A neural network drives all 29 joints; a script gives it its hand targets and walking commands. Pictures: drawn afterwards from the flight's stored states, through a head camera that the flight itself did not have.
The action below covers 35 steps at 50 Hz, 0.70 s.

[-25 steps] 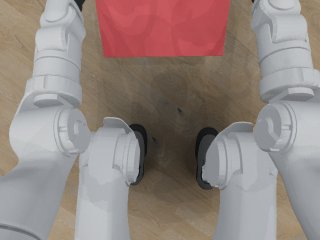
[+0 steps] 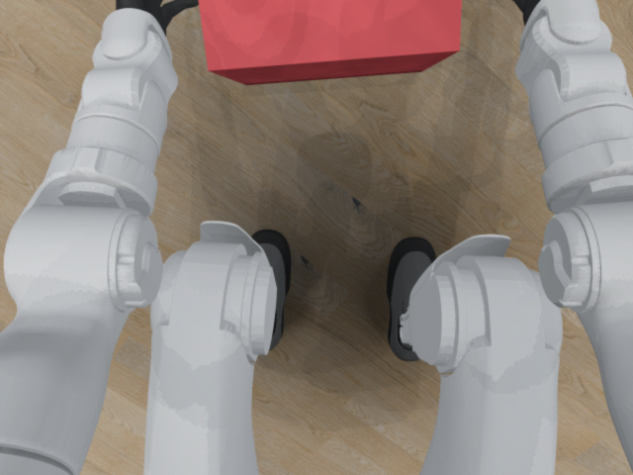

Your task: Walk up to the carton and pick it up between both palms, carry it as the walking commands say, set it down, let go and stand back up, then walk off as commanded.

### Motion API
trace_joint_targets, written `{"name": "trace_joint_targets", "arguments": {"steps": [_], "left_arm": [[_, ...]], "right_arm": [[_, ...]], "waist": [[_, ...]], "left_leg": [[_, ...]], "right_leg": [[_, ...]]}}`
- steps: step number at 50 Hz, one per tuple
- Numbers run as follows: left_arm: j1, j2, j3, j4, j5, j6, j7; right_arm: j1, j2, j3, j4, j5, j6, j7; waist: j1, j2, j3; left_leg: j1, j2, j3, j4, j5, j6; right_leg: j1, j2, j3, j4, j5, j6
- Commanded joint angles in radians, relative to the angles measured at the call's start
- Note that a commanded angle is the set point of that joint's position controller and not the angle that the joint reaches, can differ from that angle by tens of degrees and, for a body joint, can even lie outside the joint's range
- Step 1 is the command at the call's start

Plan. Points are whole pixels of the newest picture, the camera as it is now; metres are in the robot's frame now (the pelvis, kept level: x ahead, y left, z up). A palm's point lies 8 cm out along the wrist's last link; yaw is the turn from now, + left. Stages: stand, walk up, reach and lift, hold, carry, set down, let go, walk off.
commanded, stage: set down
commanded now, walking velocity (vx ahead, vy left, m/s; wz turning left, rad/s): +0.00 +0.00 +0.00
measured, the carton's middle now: out of the picture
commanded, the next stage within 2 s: let go in 1.64 s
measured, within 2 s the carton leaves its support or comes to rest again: neither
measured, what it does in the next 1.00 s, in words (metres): rises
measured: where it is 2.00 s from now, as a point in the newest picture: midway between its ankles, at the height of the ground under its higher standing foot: (336, 314)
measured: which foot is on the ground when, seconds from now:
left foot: down 0.00-1.00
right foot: down 0.00-1.00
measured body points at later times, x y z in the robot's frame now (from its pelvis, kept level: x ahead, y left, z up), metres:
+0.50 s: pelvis +0.00 +0.00 +0.02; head +0.35 +0.00 +0.29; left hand +0.55 +0.22 -0.12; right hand +0.57 -0.18 -0.12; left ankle +0.11 +0.12 -0.32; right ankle +0.11 -0.12 -0.32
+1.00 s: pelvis +0.01 +0.00 +0.14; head +0.34 -0.01 +0.44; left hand +0.55 +0.23 +0.03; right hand +0.58 -0.20 +0.03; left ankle +0.11 +0.12 -0.32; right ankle +0.11 -0.12 -0.32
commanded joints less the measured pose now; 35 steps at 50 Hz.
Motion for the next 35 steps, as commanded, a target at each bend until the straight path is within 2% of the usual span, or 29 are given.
{"name": "trace_joint_targets", "arguments": {"steps": [1, 9, 15, 19, 28, 35], "left_arm": [[-0.243, 0.153, 0.006, -0.074, -0.014, -0.014, 0.003], [-0.258, 0.161, -0.005, -0.050, -0.021, -0.002, -0.013], [-0.262, 0.180, -0.009, -0.182, -0.042, 0.012, 0.004], [-0.232, 0.188, 0.003, -0.246, -0.039, 0.034, 0.022], [-0.125, 0.140, 0.059, -0.263, 0.012, 0.074, 0.014], [-0.100, 0.126, 0.083, -0.345, 0.039, 0.102, -0.004]], "right_arm": [[-0.309, -0.125, -0.004, -0.077, 0.021, -0.018, 0.000], [-0.309, -0.139, -0.014, -0.006, 0.024, -0.012, 0.015], [-0.322, -0.162, -0.023, -0.142, 0.025, 0.001, -0.005], [-0.296, -0.172, -0.035, -0.222, 0.021, 0.027, -0.018], [-0.188, -0.138, -0.079, -0.211, -0.028, 0.069, 0.007], [-0.168, -0.137, -0.119, -0.266, -0.074, 0.096, 0.025]], "waist": [[0.033, -0.069, -1.094], [0.033, -0.063, -1.038], [0.021, -0.064, -1.346], [0.021, -0.066, -1.495], [0.026, -0.064, -1.393], [0.016, -0.061, -1.449]], "left_leg": [[0.432, 0.008, 0.008, -0.160, 0.335, -0.017], [0.435, 0.024, 0.005, -0.164, 0.288, -0.014], [0.597, 0.011, 0.023, -0.179, 0.385, -0.014], [0.661, -0.001, 0.046, -0.207, 0.398, -0.012], [0.571, -0.012, 0.067, -0.337, 0.325, -0.009], [0.622, -0.021, 0.068, -0.443, 0.331, -0.009]], "right_leg": [[0.524, -0.016, 0.016, -0.149, 0.323, 0.003], [0.500, -0.023, 0.008, -0.156, 0.261, -0.001], [0.653, -0.014, -0.015, -0.170, 0.356, -0.002], [0.696, -0.004, -0.034, -0.198, 0.368, 0.000], [0.621, 0.012, -0.044, -0.319, 0.298, -0.004], [0.661, 0.027, -0.051, -0.428, 0.303, -0.007]]}}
